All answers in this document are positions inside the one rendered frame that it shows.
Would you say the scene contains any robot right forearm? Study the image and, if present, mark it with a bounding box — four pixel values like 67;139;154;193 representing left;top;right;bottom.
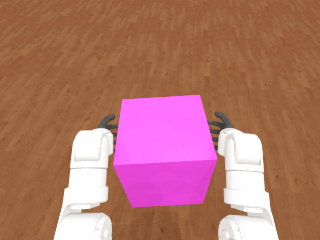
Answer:
217;128;279;240

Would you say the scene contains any left robot upper arm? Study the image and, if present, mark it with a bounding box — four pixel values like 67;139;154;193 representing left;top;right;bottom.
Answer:
55;212;112;240

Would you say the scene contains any robot left hand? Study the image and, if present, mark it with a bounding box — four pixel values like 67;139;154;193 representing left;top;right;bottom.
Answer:
97;114;119;153

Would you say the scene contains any robot left forearm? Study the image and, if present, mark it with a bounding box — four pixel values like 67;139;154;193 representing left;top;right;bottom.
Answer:
54;128;114;240

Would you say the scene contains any right robot upper arm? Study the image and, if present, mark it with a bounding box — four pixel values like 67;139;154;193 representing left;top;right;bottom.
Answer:
218;214;278;240

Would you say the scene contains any robot right hand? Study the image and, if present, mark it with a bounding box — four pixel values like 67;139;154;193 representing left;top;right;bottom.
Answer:
207;111;234;150

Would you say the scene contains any carton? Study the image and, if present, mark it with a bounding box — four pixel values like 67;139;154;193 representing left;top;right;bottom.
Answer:
113;95;217;208

